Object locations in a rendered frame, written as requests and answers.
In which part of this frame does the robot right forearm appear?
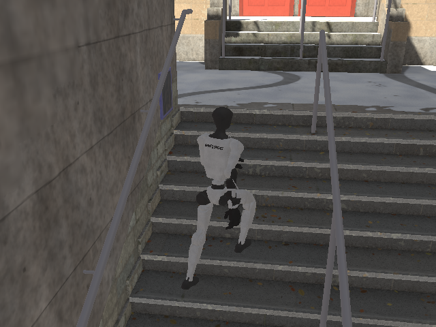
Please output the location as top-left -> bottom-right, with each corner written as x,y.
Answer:
225,168 -> 238,209

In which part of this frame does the robot left upper arm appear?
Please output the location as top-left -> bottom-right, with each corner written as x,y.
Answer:
197,133 -> 209,165

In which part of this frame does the robot right hand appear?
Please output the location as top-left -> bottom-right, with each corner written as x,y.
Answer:
224,208 -> 241,230

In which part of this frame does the robot torso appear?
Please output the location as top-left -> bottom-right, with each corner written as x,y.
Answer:
204,131 -> 232,206

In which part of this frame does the robot left hand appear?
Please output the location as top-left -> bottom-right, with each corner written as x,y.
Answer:
235,158 -> 244,169

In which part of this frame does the robot right upper arm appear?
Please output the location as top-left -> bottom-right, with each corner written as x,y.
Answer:
224,138 -> 244,178

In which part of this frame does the right robot thigh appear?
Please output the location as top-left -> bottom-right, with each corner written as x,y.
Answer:
223,189 -> 255,211

